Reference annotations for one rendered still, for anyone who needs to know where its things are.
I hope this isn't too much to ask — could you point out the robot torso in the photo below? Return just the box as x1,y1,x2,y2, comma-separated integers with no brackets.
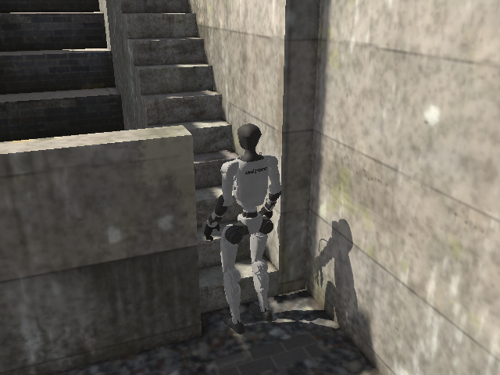
233,152,269,236

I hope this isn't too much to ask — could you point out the robot left upper arm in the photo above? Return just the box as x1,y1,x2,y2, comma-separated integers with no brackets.
220,160,238,206

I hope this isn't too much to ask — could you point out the left robot hand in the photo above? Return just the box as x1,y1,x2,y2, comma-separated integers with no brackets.
202,221,220,241

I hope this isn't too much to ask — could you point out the robot right upper arm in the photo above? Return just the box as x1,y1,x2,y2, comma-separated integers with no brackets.
264,155,282,195

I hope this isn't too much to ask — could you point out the robot left forearm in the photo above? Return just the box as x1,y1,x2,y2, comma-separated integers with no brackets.
207,195,227,227

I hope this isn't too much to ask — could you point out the robot right forearm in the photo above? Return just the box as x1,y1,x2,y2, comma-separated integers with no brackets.
264,191,281,212

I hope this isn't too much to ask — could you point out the left robot thigh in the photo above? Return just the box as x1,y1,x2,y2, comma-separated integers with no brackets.
220,223,244,285

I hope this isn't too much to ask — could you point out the right robot hand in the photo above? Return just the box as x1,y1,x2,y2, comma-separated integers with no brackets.
259,206,273,219

